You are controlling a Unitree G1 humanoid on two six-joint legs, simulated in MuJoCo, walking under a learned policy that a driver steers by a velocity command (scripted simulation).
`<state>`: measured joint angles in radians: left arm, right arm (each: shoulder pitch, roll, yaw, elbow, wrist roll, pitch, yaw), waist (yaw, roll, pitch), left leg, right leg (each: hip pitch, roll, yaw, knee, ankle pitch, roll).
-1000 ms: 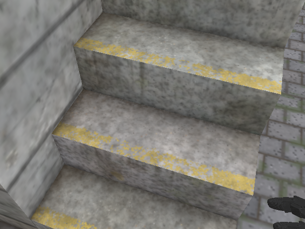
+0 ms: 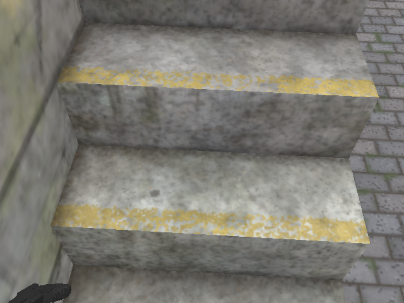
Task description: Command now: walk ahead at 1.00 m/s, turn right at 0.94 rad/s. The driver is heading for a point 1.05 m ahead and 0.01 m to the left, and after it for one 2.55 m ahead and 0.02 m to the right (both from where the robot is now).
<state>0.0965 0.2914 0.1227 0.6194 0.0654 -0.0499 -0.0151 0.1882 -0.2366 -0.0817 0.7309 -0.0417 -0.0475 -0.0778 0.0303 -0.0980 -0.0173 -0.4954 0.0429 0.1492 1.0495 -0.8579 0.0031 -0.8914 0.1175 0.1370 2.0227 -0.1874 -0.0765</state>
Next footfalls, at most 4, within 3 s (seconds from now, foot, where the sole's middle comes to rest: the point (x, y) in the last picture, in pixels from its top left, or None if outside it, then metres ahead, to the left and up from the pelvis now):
0.28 right None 0.26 -0.21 -0.48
0.76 left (190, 191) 0.58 0.07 -0.28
1.48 right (172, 79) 0.73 0.12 -0.07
1.88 left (82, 183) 0.59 0.33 -0.28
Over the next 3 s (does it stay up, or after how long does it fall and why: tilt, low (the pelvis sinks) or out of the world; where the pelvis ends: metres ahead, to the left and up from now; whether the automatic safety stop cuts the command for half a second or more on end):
stays up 0.61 -0.06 0.49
